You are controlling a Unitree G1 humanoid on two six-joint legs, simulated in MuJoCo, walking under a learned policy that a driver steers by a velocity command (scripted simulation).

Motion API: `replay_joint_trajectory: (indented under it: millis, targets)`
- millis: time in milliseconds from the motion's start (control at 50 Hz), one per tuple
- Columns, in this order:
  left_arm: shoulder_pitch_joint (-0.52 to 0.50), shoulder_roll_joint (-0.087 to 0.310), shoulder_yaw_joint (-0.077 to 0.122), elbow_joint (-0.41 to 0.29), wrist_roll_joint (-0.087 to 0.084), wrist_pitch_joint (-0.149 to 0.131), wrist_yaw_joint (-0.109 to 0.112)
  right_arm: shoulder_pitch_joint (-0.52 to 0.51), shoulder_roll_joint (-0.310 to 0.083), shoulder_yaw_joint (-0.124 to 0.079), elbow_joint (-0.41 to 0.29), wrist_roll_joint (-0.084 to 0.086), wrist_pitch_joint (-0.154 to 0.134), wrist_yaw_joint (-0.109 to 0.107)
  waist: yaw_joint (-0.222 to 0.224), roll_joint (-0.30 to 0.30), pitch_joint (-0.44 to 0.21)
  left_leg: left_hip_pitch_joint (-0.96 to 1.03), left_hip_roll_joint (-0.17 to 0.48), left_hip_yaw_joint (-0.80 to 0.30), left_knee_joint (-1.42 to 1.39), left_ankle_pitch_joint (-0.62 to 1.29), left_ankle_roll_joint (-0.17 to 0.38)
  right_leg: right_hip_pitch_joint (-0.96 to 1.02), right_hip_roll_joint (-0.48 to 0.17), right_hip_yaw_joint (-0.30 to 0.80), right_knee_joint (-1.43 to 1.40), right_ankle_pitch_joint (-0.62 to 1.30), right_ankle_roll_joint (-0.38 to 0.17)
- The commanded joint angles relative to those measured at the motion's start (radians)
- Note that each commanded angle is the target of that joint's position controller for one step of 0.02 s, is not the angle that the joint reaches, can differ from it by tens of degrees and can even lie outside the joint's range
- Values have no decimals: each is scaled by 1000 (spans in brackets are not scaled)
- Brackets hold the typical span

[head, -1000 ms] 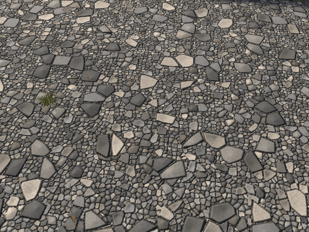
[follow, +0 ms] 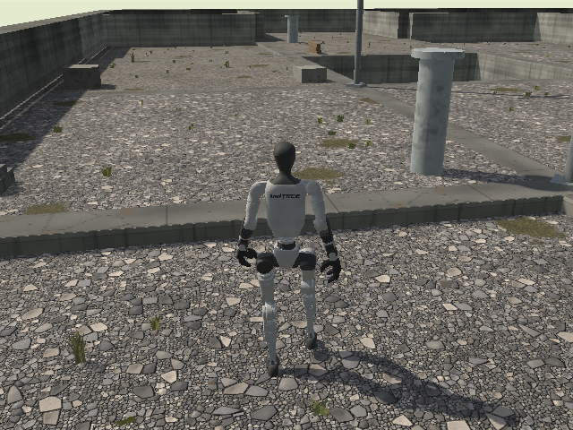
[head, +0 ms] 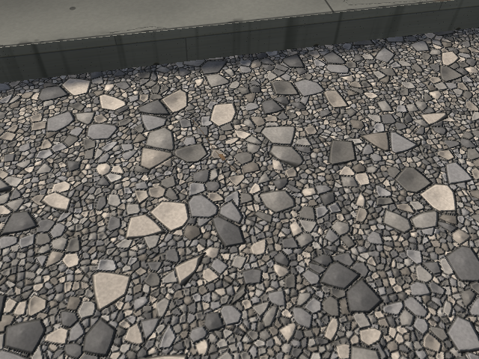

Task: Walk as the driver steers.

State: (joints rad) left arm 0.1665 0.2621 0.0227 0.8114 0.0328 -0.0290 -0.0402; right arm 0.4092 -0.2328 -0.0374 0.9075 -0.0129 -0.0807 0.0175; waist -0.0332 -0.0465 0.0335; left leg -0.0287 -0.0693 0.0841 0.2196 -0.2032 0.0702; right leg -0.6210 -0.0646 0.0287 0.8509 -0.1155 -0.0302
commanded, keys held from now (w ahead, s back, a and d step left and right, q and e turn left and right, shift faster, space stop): w+e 1.00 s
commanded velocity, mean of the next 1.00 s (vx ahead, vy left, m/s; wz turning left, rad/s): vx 0.50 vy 0.00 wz -0.52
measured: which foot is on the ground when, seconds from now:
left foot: down 0.00-0.22, up 0.24-0.74, down 0.76-1.00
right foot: up 0.00-0.18, down 0.20-0.76, up 0.78-1.00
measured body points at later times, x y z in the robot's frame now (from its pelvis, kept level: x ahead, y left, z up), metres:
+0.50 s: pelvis +0.27 -0.08 +0.00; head +0.30 -0.10 +0.45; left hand +0.35 +0.20 -0.13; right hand +0.36 -0.36 -0.12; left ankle +0.42 +0.08 -0.68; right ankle +0.23 -0.11 -0.75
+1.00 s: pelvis +0.55 -0.12 +0.00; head +0.58 -0.12 +0.45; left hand +0.79 +0.06 -0.13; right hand +0.45 -0.39 -0.12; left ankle +0.59 -0.03 -0.75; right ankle +0.50 -0.24 -0.67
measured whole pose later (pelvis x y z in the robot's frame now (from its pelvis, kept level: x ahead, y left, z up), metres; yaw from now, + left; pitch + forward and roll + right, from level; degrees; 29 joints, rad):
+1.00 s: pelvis +0.55 -0.12 +0.00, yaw -33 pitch +0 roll +1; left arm 0.22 0.32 0.07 0.81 0.04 0.00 -0.05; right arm 0.31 -0.27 -0.04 0.81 -0.02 -0.08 0.00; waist -0.01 -0.05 0.04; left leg -0.14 -0.01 0.14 0.33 -0.20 0.04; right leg -0.58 -0.02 0.04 1.09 -0.25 -0.05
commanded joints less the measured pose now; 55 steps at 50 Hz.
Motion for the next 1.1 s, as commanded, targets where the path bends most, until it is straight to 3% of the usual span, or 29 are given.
replay_joint_trajectory:
  millis: [20, 100, 140, 180, 200, 220, 240, 260, 300, 320, 360, 420, 480, 540, 640, 680, 720, 740, 760, 780, 800, 820, 840, 860, 900, 960, 1020, 1100]
  targets:
    - [-117, 28, -5, -83, -7, -13, -8, 8, -132, -26, -35, 0, -20, -6, -11, 122, 43, -50, 253, -57, -108, 352, 93, 28, 14, -48, -140, 108, -5]
    - [-182, 42, -3, -109, -1, -13, -11, 43, -142, -27, -3, -5, -13, -21, -19, 117, 61, 61, 305, -16, -63, 432, 77, 42, 29, -83, -239, 71, -49]
    - [-164, 52, 4, -109, 5, -13, -10, 31, -161, -30, 4, -8, -3, -30, 2, 121, 43, 120, 317, 19, 36, 658, 62, 91, 68, -117, -271, -18, -84]
    - [-20, 76, 22, -68, 10, -19, -4, 23, -185, -33, 8, -10, 13, -36, 65, 130, -52, 128, 310, 66, 289, 908, 43, 275, 142, -153, -316, -92, -131]
    - [140, 112, 43, -18, 20, -25, 4, 19, -185, -30, -2, -8, 19, -39, 131, 101, -139, 23, 290, 95, 504, 820, 20, 492, 144, -113, -363, -76, -168]
    - [285, 212, 76, 1, 33, -23, 20, 24, -137, -15, -55, 6, 14, -34, 176, -34, -269, -256, 234, 122, 846, 465, -18, 785, -87, 211, -389, -188, -260]
    - [258, 265, 93, -13, -3, -8, 24, 21, -113, -16, -104, 8, 5, -20, 126, -211, -354, -581, 15, 40, 1165, -321, -61, 953, -308, 729, -537, -117, -394]
    - [241, 240, 92, -3, -28, 0, 27, -72, -172, -27, -115, -10, 3, -20, 141, -51, -267, -692, 82, -109, 1188, -265, -48, 917, -264, 617, -538, -30, -373]
    - [154, 153, 73, 5, -28, -4, 36, -123, -138, -16, -130, -1, -14, -16, 72, 46, -68, -647, 160, -115, 1026, -146, -48, 652, -182, 395, -576, 152, -300]
    - [128, 134, 67, 8, -31, -10, 40, -130, -135, -17, -136, -17, 0, -15, 38, 50, -33, -595, 177, -120, 963, -144, -61, 564, -133, 338, -592, 211, -272]
    - [109, 124, 62, 2, -33, -24, 39, -93, -120, -14, -127, -38, 37, -8, 3, 32, -45, -523, 179, -110, 901, -134, -86, 492, -87, 283, -619, 255, -260]
    - [149, 158, 73, 14, -33, -33, 35, -160, -110, -13, -156, -37, 58, -1, 11, 25, -20, -559, 179, -87, 801, -49, -116, 447, -52, 262, -662, 205, -259]
    - [215, 161, 76, 29, -33, -31, 34, -296, -114, -14, -203, -32, 60, -3, 57, 16, 18, -638, 176, -85, 667, 74, -133, 476, -38, 281, -680, 175, -233]
    - [274, 162, 78, 44, -33, -31, 38, -384, -114, -11, -233, -27, 56, 0, 94, 6, 12, -667, 155, -93, 568, 160, -129, 552, -32, 294, -651, 222, -209]
    - [344, 167, 78, 59, -18, -26, 53, -512, -118, 1, -293, -17, 40, 6, 135, -12, 22, -656, 101, -92, 425, 157, -103, 659, -49, 342, -567, 370, -199]
    - [317, 183, 82, 51, -15, -26, 62, -478, -135, -2, -295, -14, 31, 4, 104, -27, 18, -554, 83, -106, 353, 123, -81, 655, -59, 366, -528, 416, -172]
    - [250, 203, 86, 34, -15, -30, 58, -307, -173, -17, -245, -10, 21, -12, 22, -29, -45, -277, 33, -88, 294, 49, -46, 578, -25, 350, -392, 587, -124]
    - [228, 202, 85, 31, -25, -37, 47, -163, -203, -30, -208, -15, 8, -25, -54, 20, -124, -64, 63, -105, 235, 82, -18, 510, 34, 305, -207, 574, -99]
    - [235, 134, 66, 1, -36, -48, 38, -3, -274, -47, -200, -36, 1, -44, -107, 115, -273, 179, 283, -322, 210, -121, 29, 378, 95, 240, 63, 295, -78]
    - [365, 50, 51, -19, -58, -42, 41, -18, -350, -64, -208, -48, 14, -47, -24, 349, -369, 373, 540, -778, 106, -150, 148, 85, 254, 125, 322, -452, -46]
    - [341, 143, 59, 8, -16, -27, 50, -81, -270, -58, -214, -28, 27, -41, 1, 211, -269, 250, 513, -837, 75, -287, 154, -7, 149, 115, 411, -394, -56]
    - [263, 153, 65, 9, -7, -21, 42, -146, -182, -37, -224, -20, 28, -37, 7, 107, -126, 98, 464, -665, 49, -271, 131, 1, 107, 100, 397, -294, -53]
    - [218, 135, 62, 2, -8, -17, 33, -181, -138, -26, -218, -21, 25, -32, 18, 69, -56, 1, 410, -519, 24, -153, 109, 21, 75, 84, 358, -238, -46]
    - [200, 121, 61, 0, -1, -8, 24, -175, -129, -21, -206, -21, 20, -33, 25, 108, -28, -51, 371, -412, 7, -48, 89, 42, 52, 73, 328, -220, -39]
    - [197, 100, 57, -5, 5, 14, 7, -145, -126, -21, -177, -12, 3, -28, 40, 157, -17, -102, 336, -287, -16, 105, 75, 72, 39, 52, 310, -204, -30]
    - [112, 77, 48, -45, 3, 27, -12, -109, -134, -28, -151, -2, -18, -18, 41, 149, -9, -79, 344, -183, -49, 236, 89, -8, 19, 40, 280, -136, -21]
    - [0, 63, 38, -89, 3, 25, -25, -80, -131, -29, -127, -4, -17, -17, 27, 142, 15, -60, 326, -75, -66, 303, 86, -69, 5, 12, 170, -34, -7]
    - [-142, 34, 16, -140, -1, 15, -45, -54, -149, -35, -103, -4, -16, -19, 1, 138, 38, -68, 301, 46, -66, 336, 57, 13, 9, -66, -83, 102, -18]
Velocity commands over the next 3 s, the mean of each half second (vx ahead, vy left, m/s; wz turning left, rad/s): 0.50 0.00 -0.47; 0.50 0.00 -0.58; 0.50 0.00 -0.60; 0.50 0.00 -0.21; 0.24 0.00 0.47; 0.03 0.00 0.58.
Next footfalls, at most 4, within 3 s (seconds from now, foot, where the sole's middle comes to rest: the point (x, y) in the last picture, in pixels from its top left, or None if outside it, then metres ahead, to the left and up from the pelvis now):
0.20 right None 0.27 -0.12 -0.78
0.76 left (252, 311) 0.62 -0.05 -0.78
1.26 right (359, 278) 0.72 -0.38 -0.78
1.82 left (387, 196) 1.04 -0.55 -0.78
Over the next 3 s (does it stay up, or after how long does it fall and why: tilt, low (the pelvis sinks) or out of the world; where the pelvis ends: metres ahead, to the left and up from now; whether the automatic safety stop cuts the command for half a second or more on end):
stays up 1.05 -0.66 0.00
